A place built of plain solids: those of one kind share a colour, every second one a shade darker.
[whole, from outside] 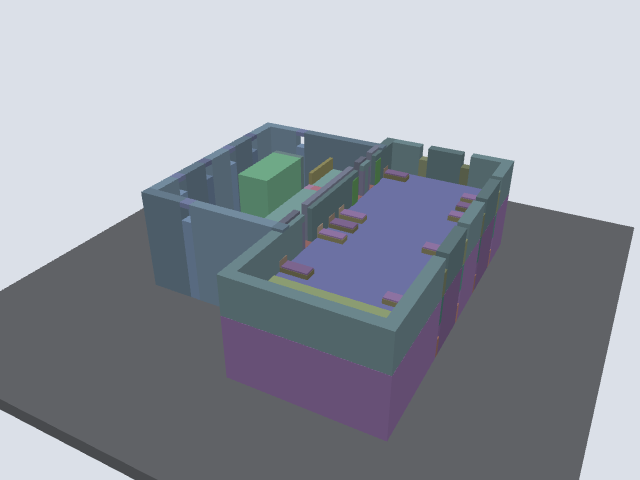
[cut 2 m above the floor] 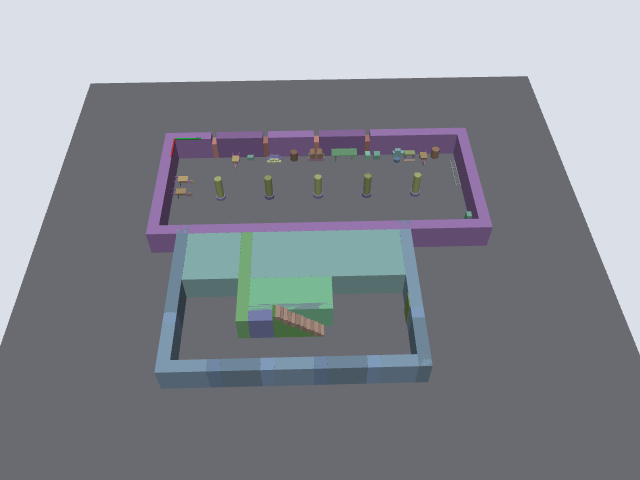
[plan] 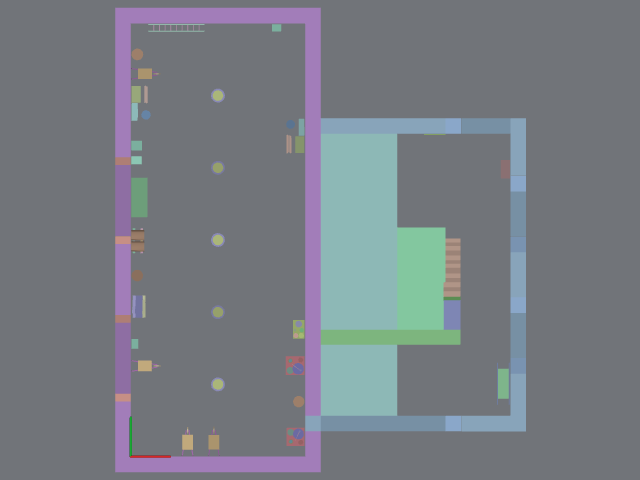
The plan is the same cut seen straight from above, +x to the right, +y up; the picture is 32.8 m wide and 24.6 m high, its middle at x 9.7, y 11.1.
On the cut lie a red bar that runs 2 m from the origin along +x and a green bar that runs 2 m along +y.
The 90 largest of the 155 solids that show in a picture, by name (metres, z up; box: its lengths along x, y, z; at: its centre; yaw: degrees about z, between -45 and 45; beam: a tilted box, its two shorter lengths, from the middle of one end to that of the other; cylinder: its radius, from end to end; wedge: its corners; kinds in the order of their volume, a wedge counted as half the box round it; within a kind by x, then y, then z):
{
 "floor_gallery_1": {"box": [3.92, 3.64, 5.24], "at": [11.7, 3.91, 2.32]},
 "floor_gallery_2": {"box": [3.92, 10.04, 5.24], "at": [11.7, 11.52, 2.32]},
 "wall_undercroft_1": {"box": [0.8, 3.62, 4.93], "at": [-0.4, 1.01, 2.17]},
 "wall_undercroft_2": {"box": [0.8, 3.64, 4.93], "at": [-0.4, 5.04, 2.17]},
 "wall_undercroft_3": {"box": [0.8, 3.64, 4.93], "at": [-0.4, 9.08, 2.17]},
 "wall_undercroft_4": {"box": [0.8, 3.64, 4.93], "at": [-0.4, 13.12, 2.17]},
 "wall_undercroft_5": {"box": [0.8, 7.66, 4.93], "at": [-0.4, 19.17, 2.17]},
 "wall_undercroft_6": {"box": [10.54, 0.8, 4.93], "at": [4.47, -0.4, 2.17]},
 "wall_undercroft_7": {"box": [10.54, 0.8, 4.93], "at": [4.47, 22.6, 2.17]},
 "wall_undercroft_8": {"box": [0.8, 23.8, 4.93], "at": [9.34, 11.1, 2.17]},
 "wall_vestibule_1": {"box": [0.8, 0.8, 7.94], "at": [9.34, 1.69, 3.67]},
 "wall_vestibule_2": {"box": [0.8, 0.8, 7.94], "at": [9.34, 16.94, 3.67]},
 "wall_vestibule_3": {"box": [7.19, 0.8, 7.94], "at": [12.54, 1.69, 3.67]},
 "wall_vestibule_4": {"box": [7.19, 0.8, 7.94], "at": [12.54, 16.94, 3.67]},
 "wall_vestibule_5": {"box": [3.33, 0.8, 7.94], "at": [18.6, 1.69, 3.67]},
 "wall_vestibule_6": {"box": [3.33, 0.8, 7.94], "at": [18.6, 16.94, 3.67]},
 "wall_vestibule_7": {"box": [0.8, 2.96, 7.94], "at": [19.86, 2.77, 3.67]},
 "wall_vestibule_8": {"box": [0.8, 2.31, 7.94], "at": [19.86, 6.2, 3.67]},
 "wall_vestibule_9": {"box": [0.8, 2.31, 7.94], "at": [19.86, 9.32, 3.67]},
 "wall_vestibule_10": {"box": [0.8, 2.31, 7.94], "at": [19.86, 12.43, 3.67]},
 "wall_vestibule_11": {"box": [0.8, 2.96, 7.94], "at": [19.86, 15.87, 3.67]},
 "wall_dorter_1": {"box": [0.8, 3.54, 2.8], "at": [-0.4, 0.97, 6.04]},
 "wall_dorter_2": {"box": [0.8, 3.49, 2.8], "at": [-0.4, 5.04, 6.04]},
 "wall_dorter_3": {"box": [0.8, 3.49, 2.8], "at": [-0.4, 9.08, 6.04]},
 "wall_dorter_4": {"box": [0.8, 3.49, 2.8], "at": [-0.4, 13.12, 6.04]},
 "wall_dorter_5": {"box": [0.8, 7.58, 2.8], "at": [-0.4, 19.21, 6.04]},
 "wall_dorter_6": {"box": [3.19, 0.8, 2.8], "at": [0.79, -0.4, 6.04]},
 "wall_dorter_7": {"box": [2.77, 0.8, 2.8], "at": [4.47, -0.4, 6.04]},
 "wall_dorter_8": {"box": [10.54, 0.8, 2.8], "at": [4.47, 22.6, 6.04]},
 "wall_dorter_9": {"box": [3.19, 0.8, 2.8], "at": [8.15, -0.4, 6.04]},
 "wall_dorter_10": {"box": [0.8, 4.24, 2.8], "at": [9.34, 1.32, 6.04]},
 "wall_dorter_11": {"box": [0.8, 1.26, 2.8], "at": [9.34, 5.01, 6.04]},
 "wall_dorter_12": {"box": [0.8, 7.08, 2.8], "at": [9.34, 10.13, 6.04]},
 "wall_dorter_13": {"box": [0.8, 8.38, 2.8], "at": [9.34, 18.81, 6.04]},
 "wall_core_1": {"box": [2.48, 5.24, 7.69], "at": [14.9, 9.12, 3.79]},
 "floor_dorter_1": {"box": [8.94, 22.2, 0.4], "at": [4.47, 11.1, 4.74]},
 "wall_vestibule_under_light_1": {"box": [0.8, 0.8, 6.59], "at": [16.53, 1.69, 3.0]},
 "wall_vestibule_under_light_2": {"box": [0.8, 0.8, 6.59], "at": [16.53, 16.94, 3.0]},
 "wall_vestibule_under_light_3": {"box": [0.8, 0.8, 6.59], "at": [19.86, 4.65, 3.0]},
 "wall_vestibule_under_light_4": {"box": [0.8, 0.8, 6.59], "at": [19.86, 7.76, 3.0]},
 "wall_vestibule_under_light_5": {"box": [0.8, 0.8, 6.59], "at": [19.86, 10.87, 3.0]},
 "wall_vestibule_under_light_6": {"box": [0.8, 0.8, 6.59], "at": [19.86, 13.99, 3.0]},
 "wall_left_1": {"box": [2.48, 0.45, 5.2], "at": [14.9, 6.73, 5.04]},
 "wall_left_2": {"box": [0.45, 5.24, 7.94], "at": [15.91, 9.12, 3.67]},
 "wall_wallhead_1": {"box": [0.45, 1.8, 3.0], "at": [9.52, 2.54, 6.14]},
 "wall_wallhead_2": {"box": [0.45, 1.26, 3.0], "at": [9.52, 5.01, 6.14]},
 "wall_wallhead_3": {"box": [0.45, 7.08, 3.0], "at": [9.52, 10.13, 6.14]},
 "wall_wallhead_4": {"box": [0.45, 2.37, 3.0], "at": [9.52, 15.81, 6.14]},
 "mass_under_upper_1": {"box": [7.16, 0.77, 2.74], "at": [13.32, 6.12, 1.07]},
 "bed_frame_dorter_1": {"box": [1.87, 0.82, 0.32], "at": [0.97, 4.14, 5.1]},
 "bed_frame_dorter_2": {"box": [1.88, 0.78, 0.35], "at": [0.97, 5.93, 5.12]},
 "bed_frame_dorter_3": {"box": [1.93, 0.83, 0.35], "at": [1.0, 11.08, 5.11]},
 "bed_frame_dorter_4": {"box": [1.94, 0.78, 0.34], "at": [1.0, 17.56, 5.11]},
 "bed_frame_dorter_5": {"box": [1.96, 0.83, 0.36], "at": [1.01, 2.67, 5.12]},
 "bed_frame_dorter_6": {"box": [1.97, 0.87, 0.32], "at": [7.92, 17.45, 5.1]},
 "bed_frame_dorter_7": {"box": [1.93, 0.84, 0.37], "at": [7.94, 1.3, 5.12]},
 "bed_frame_dorter_8": {"box": [1.91, 0.76, 0.32], "at": [7.95, 12.62, 5.1]},
 "bed_frame_dorter_9": {"box": [1.9, 0.86, 0.31], "at": [7.96, 10.92, 5.09]},
 "bed_frame_dorter_10": {"box": [1.87, 0.82, 0.33], "at": [7.97, 9.38, 5.11]},
 "wall_dorter_under_light_1": {"box": [0.8, 0.55, 1.75], "at": [-0.4, 7.06, 5.51]},
 "wall_dorter_under_light_2": {"box": [0.8, 0.55, 1.75], "at": [-0.4, 11.1, 5.51]},
 "wall_dorter_under_light_3": {"box": [0.8, 0.55, 1.75], "at": [-0.4, 15.14, 5.51]},
 "wall_dorter_under_light_4": {"box": [0.7, 0.8, 1.75], "at": [2.73, -0.4, 5.51]},
 "wall_dorter_under_light_5": {"box": [0.7, 0.8, 1.75], "at": [6.21, -0.4, 5.51]},
 "fill_under_steps_1": {"wedge": [[16.03, 8.01, -0.3], [16.03, 8.01, 2.48], [16.03, 11.41, -0.3], [16.03, 11.41, -0.24], [16.9, 8.01, -0.3], [16.9, 8.01, 2.48], [16.9, 11.41, -0.3], [16.9, 11.41, -0.24]]},
 "mass_under_head_1": {"box": [0.87, 1.52, 2.74], "at": [16.47, 7.26, 1.07]},
 "floor_dais_1": {"box": [8.94, 3.7, 0.1], "at": [4.47, 20.35, 4.99]},
 "pier_undercroft_1": {"cylinder": 0.27, "from": [4.47, 3.7, 0.23], "to": [4.47, 3.7, 2.6]},
 "pier_undercroft_2": {"cylinder": 0.27, "from": [4.47, 7.4, 0.29], "to": [4.47, 7.4, 2.6]},
 "pier_undercroft_3": {"cylinder": 0.27, "from": [4.47, 11.1, 0.3], "to": [4.47, 11.1, 2.6]},
 "pier_undercroft_4": {"cylinder": 0.27, "from": [4.47, 14.8, 0.25], "to": [4.47, 14.8, 2.6]},
 "pier_undercroft_5": {"cylinder": 0.27, "from": [4.47, 18.5, 0.29], "to": [4.47, 18.5, 2.6]},
 "wall_undercroft_under_light_1": {"box": [0.8, 0.4, 1.75], "at": [-0.4, 3.02, 0.57]},
 "wall_undercroft_under_light_2": {"box": [0.8, 0.4, 1.75], "at": [-0.4, 7.06, 0.57]},
 "wall_undercroft_under_light_3": {"box": [0.8, 0.4, 1.75], "at": [-0.4, 11.1, 0.57]},
 "wall_undercroft_under_light_4": {"box": [0.8, 0.4, 1.75], "at": [-0.4, 15.14, 0.57]},
 "jamb_wall_head_1": {"box": [0.8, 0.35, 2.05], "at": [9.34, 4.56, 5.96]},
 "jamb_wall_head_2": {"box": [0.8, 0.35, 2.05], "at": [9.34, 5.47, 5.96]},
 "jamb_wall_head_3": {"box": [0.8, 0.35, 2.05], "at": [9.34, 14.79, 5.96]},
 "wall_vestibule_over_light_1": {"box": [0.8, 0.8, 0.35], "at": [16.53, 1.69, 7.46]},
 "wall_vestibule_over_light_2": {"box": [0.8, 0.8, 0.35], "at": [16.53, 16.94, 7.46]},
 "wall_vestibule_over_light_3": {"box": [0.8, 0.8, 0.35], "at": [19.86, 4.65, 7.46]},
 "wall_vestibule_over_light_4": {"box": [0.8, 0.8, 0.35], "at": [19.86, 7.76, 7.46]},
 "wall_vestibule_over_light_5": {"box": [0.8, 0.8, 0.35], "at": [19.86, 10.87, 7.46]},
 "wall_vestibule_over_light_6": {"box": [0.8, 0.8, 0.35], "at": [19.86, 13.99, 7.46]},
 "parapet_gallery_1": {"box": [0.3, 3.65, 1.0], "at": [13.51, 3.91, 5.44]},
 "wall_undercroft_over_light_1": {"box": [0.8, 0.4, 2.08], "at": [-0.4, 15.14, 3.59]},
 "cask_undercroft_1": {"cylinder": 0.29, "from": [0.33, 9.28, 0.0], "to": [0.33, 9.28, 0.78]},
 "cask_undercroft_2": {"cylinder": 0.3, "from": [0.34, 20.61, 0.0], "to": [0.34, 20.61, 0.81]},
 "chest_vestibule_1": {"box": [0.47, 0.95, 0.58], "at": [19.2, 14.72, 0.24]}
}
